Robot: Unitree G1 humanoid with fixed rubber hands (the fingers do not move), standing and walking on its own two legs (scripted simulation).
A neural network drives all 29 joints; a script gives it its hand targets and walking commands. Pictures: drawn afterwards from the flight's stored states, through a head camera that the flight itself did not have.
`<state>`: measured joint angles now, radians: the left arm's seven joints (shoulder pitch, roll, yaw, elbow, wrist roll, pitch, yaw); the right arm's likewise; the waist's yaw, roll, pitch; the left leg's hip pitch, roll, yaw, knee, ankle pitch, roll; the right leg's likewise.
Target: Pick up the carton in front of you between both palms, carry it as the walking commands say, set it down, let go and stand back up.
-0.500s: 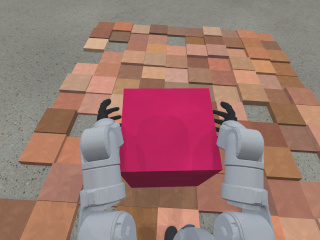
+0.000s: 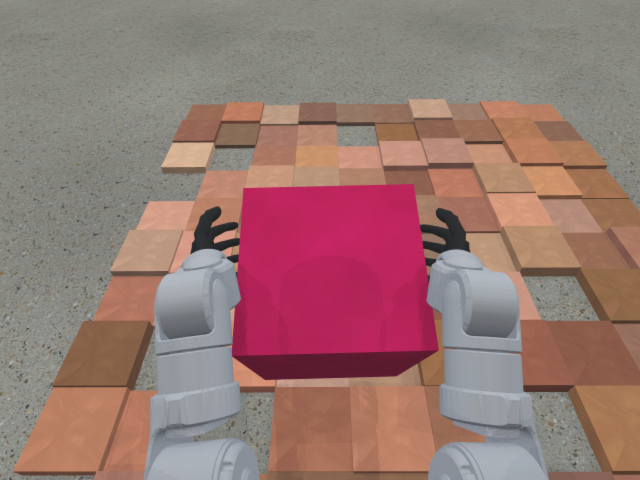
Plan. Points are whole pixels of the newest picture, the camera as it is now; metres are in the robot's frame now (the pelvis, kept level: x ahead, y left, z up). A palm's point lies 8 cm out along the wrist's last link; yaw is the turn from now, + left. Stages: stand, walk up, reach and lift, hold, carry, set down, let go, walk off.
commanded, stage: carry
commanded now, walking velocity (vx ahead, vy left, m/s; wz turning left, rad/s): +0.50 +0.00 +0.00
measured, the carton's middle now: (329, 294) +0.37 +0.00 +0.02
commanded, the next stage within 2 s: none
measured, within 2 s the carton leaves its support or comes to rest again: neither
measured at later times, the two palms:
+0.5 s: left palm (240, 149) +0.60 +0.13 +0.12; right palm (407, 138) +0.62 -0.15 +0.11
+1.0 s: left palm (267, 66) +0.93 +0.10 +0.11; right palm (395, 67) +0.90 -0.18 +0.11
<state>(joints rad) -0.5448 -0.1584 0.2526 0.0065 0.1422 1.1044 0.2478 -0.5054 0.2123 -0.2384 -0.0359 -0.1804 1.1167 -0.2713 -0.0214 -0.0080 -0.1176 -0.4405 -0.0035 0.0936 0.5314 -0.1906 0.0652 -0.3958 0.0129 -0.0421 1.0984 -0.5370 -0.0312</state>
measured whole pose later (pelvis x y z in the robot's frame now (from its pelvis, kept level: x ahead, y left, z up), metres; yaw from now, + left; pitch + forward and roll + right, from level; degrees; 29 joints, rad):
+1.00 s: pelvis +0.58 -0.01 +0.01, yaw +0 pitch +5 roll +0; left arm -0.49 -0.23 0.28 -0.14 0.18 1.09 0.27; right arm -0.50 0.20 -0.24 -0.09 -0.08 1.10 -0.30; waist -0.11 0.00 -0.01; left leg -0.19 0.00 0.13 0.42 -0.31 0.06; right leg -0.64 -0.04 -0.08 0.73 -0.16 -0.02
